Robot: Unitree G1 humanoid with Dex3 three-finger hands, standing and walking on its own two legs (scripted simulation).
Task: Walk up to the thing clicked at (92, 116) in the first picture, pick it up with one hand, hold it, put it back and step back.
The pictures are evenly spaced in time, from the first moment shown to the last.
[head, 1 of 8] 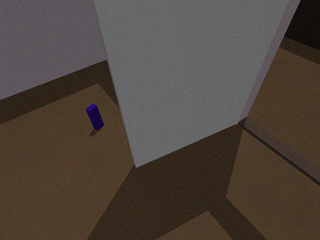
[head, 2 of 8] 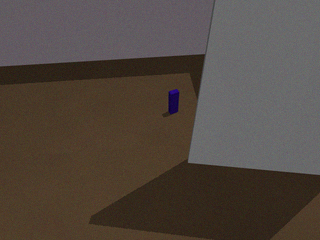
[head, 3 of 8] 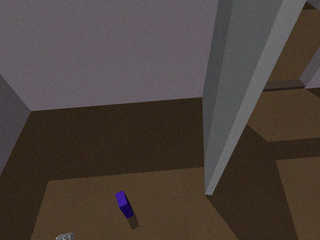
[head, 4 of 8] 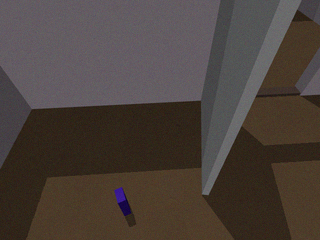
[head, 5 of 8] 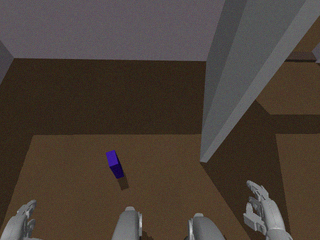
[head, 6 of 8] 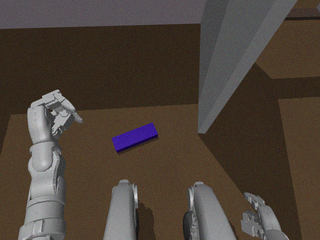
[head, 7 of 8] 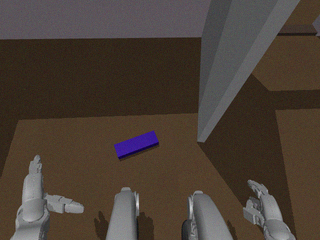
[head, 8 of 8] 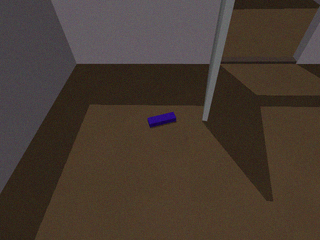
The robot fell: no
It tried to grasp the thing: yes
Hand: left
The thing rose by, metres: 0.00
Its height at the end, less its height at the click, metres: -0.09
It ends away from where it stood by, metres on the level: 0.14
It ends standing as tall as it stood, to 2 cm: no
